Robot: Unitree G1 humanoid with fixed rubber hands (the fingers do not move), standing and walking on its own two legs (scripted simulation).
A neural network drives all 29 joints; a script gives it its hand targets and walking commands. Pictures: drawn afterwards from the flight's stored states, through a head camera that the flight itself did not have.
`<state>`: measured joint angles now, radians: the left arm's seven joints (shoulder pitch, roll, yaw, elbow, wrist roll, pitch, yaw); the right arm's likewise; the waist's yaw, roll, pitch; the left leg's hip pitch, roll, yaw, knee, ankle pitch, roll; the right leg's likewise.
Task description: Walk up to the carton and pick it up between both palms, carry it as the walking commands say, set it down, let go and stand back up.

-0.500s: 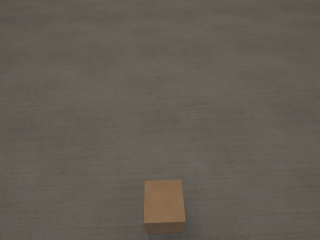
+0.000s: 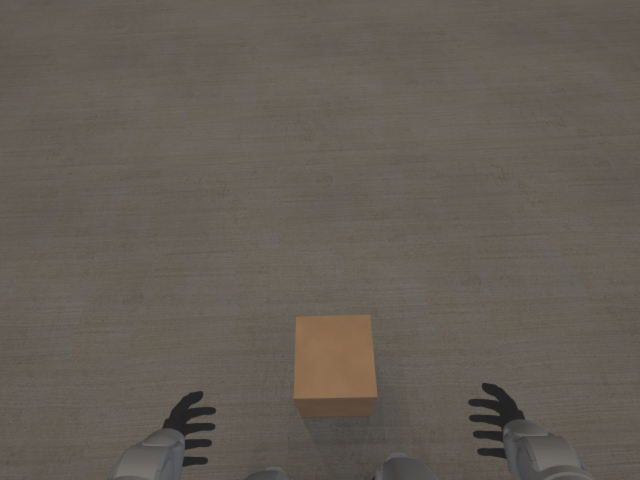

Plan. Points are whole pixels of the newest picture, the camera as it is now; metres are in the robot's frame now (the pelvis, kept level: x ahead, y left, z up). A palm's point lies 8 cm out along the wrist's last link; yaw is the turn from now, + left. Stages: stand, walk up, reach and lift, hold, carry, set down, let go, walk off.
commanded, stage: reach and lift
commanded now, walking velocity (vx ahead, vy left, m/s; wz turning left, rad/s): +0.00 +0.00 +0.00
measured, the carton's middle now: (334, 368) +0.43 -0.01 -0.62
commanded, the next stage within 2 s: none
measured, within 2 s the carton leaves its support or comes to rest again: neither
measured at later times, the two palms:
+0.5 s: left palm (192, 447) +0.19 +0.20 -0.14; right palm (485, 448) +0.17 -0.21 -0.15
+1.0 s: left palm (235, 345) +0.34 +0.16 -0.17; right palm (454, 343) +0.34 -0.22 -0.18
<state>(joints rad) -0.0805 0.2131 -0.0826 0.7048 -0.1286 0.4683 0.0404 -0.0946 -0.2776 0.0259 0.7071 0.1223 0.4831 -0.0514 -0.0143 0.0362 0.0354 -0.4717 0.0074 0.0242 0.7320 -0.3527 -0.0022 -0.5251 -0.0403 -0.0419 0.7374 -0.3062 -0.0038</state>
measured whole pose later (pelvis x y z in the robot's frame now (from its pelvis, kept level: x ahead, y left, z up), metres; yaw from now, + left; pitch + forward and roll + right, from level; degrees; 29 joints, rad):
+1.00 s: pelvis -0.07 -0.01 -0.08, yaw +0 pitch +26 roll +2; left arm -0.79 0.14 0.22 0.75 -0.02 0.32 0.09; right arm -0.80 -0.20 -0.18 0.76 0.02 0.33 -0.07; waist -0.01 0.02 0.12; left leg -1.19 0.01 0.03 1.10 -0.35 -0.02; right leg -1.25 -0.03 -0.01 1.09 -0.28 -0.02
